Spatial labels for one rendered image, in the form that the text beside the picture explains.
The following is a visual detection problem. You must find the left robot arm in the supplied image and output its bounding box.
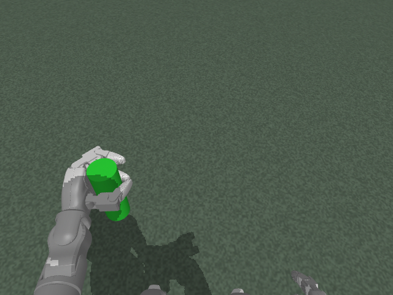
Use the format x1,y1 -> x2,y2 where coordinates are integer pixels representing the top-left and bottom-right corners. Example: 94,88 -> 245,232
33,209 -> 92,295

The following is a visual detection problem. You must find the right robot hand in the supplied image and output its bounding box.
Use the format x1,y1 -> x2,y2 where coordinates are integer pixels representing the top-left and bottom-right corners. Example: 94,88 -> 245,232
291,270 -> 326,295

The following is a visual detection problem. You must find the left robot hand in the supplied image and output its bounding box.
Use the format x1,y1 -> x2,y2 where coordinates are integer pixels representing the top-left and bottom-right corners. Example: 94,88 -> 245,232
61,146 -> 133,215

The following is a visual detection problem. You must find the can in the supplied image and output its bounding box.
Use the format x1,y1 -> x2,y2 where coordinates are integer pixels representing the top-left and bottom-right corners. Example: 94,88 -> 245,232
87,158 -> 130,221

